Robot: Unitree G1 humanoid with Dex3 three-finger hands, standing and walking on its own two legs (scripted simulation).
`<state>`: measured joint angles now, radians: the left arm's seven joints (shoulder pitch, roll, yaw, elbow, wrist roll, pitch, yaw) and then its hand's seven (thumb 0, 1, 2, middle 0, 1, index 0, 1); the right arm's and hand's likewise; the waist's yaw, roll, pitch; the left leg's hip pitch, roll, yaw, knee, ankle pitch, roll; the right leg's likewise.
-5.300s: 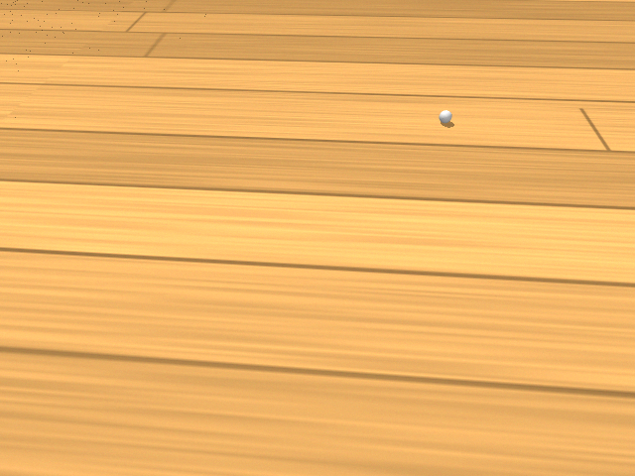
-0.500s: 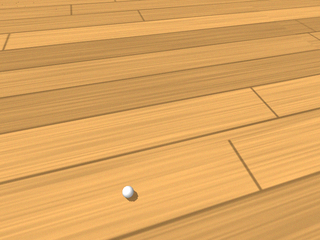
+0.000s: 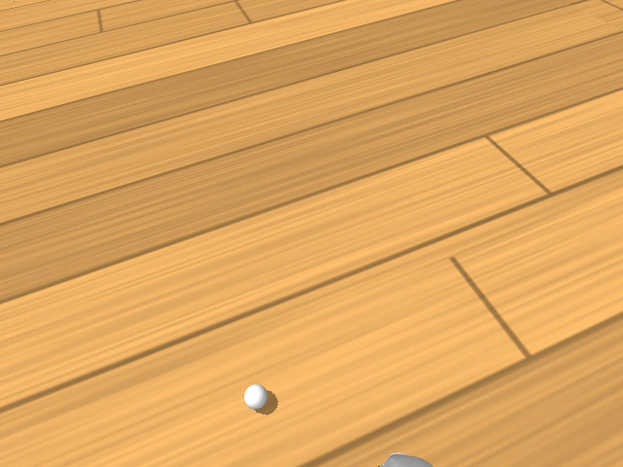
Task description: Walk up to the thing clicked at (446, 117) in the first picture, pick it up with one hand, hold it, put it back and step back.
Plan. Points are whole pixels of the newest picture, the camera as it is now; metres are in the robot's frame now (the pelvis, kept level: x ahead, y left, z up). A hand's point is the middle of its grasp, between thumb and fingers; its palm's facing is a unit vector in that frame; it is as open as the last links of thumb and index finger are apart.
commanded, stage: walk up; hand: left
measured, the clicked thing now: (255, 396) +0.42 +0.23 -0.72
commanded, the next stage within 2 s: stand in 1.76 s
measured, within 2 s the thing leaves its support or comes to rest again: neither
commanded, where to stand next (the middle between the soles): +0.10 +0.00 m, yaw +0 degrees
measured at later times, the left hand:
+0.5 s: hand out of the picture +0.10 +0.28 -0.15, palm faces -0.01 -0.95 -0.32, open 7.4 cm
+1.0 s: hand out of the picture +0.13 +0.27 -0.12, palm faces +0.03 -0.93 -0.35, open 7.4 cm
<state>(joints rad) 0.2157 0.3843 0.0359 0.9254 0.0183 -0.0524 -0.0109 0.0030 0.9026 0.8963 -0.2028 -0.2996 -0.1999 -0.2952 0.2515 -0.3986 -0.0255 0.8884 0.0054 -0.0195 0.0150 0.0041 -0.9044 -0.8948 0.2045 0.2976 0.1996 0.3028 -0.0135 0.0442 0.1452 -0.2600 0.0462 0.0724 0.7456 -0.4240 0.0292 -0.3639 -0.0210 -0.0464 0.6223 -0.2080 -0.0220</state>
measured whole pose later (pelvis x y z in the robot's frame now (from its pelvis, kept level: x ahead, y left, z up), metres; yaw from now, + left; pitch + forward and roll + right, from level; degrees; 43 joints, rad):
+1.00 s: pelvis +0.05 +0.01 +0.02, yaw +1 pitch -3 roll +0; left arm 0.08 0.35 0.00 1.15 0.01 -0.02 -0.01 0.00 0.90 0.90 -0.20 -0.30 -0.20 -0.30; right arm 0.07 -0.36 0.00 1.12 -0.01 -0.02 0.01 0.00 -0.91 -0.89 0.20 0.30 0.20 0.30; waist 0.01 0.01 0.04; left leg -0.12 0.03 0.03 0.37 -0.19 -0.02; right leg -0.14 -0.03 -0.03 0.38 -0.19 0.01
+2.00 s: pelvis +0.06 +0.01 +0.03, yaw +0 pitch -3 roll +0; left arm 0.07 0.35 0.00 1.14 0.01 -0.01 -0.01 0.00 0.90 0.90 -0.20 -0.30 -0.20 -0.30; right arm 0.07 -0.34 0.00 1.14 -0.01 -0.02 0.01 0.00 -0.91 -0.89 0.20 0.30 0.20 0.30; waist 0.00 -0.01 0.06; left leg -0.08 0.02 0.05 0.30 -0.17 -0.01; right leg -0.11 -0.03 -0.01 0.32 -0.16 0.02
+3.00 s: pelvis +0.06 +0.01 +0.03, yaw +1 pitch -2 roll +0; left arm 0.11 0.36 -0.01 1.13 0.01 -0.01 -0.01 0.00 0.90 0.90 -0.20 -0.30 -0.20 -0.30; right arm 0.11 -0.35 0.01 1.14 -0.01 -0.01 0.01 0.00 -0.91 -0.89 0.20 0.30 0.20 0.30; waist 0.00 0.00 0.05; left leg -0.10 0.03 0.04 0.31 -0.16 -0.02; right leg -0.12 -0.02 -0.03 0.32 -0.16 0.01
